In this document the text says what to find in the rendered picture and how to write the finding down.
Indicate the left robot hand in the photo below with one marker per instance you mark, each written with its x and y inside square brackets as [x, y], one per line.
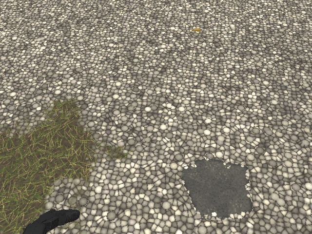
[50, 220]

